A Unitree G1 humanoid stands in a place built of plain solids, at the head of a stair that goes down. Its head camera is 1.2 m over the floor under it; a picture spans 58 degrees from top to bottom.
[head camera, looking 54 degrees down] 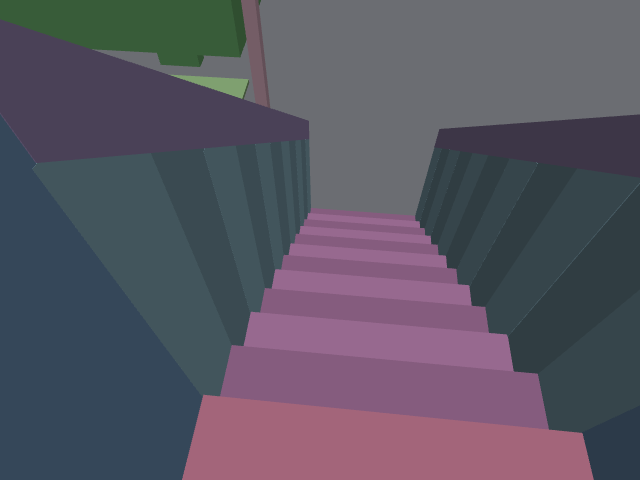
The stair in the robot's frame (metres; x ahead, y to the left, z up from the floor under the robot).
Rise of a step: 0.18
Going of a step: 0.22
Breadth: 1.00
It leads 6 degrees to the right of straight ahead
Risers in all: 12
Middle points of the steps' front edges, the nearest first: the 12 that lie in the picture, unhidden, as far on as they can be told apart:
0.31 -0.18 0.00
0.52 -0.20 -0.18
0.74 -0.22 -0.36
0.95 -0.24 -0.55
1.17 -0.26 -0.73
1.38 -0.29 -0.91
1.60 -0.31 -1.10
1.81 -0.33 -1.28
2.03 -0.35 -1.46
2.24 -0.37 -1.64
2.46 -0.39 -1.83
2.67 -0.41 -2.01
